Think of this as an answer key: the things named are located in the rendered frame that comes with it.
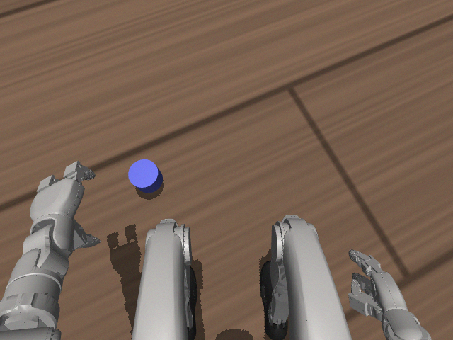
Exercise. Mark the left robot arm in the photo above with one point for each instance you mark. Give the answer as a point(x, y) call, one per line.
point(29, 309)

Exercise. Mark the right robot foot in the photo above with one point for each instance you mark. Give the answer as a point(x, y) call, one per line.
point(274, 331)

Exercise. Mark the right robot hand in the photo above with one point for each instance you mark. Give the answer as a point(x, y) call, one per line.
point(381, 291)

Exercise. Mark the right robot arm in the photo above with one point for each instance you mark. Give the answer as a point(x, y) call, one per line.
point(398, 324)

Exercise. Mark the tin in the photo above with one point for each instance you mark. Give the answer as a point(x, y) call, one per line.
point(145, 175)

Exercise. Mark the left robot hand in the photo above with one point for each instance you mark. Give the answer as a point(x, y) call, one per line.
point(63, 197)

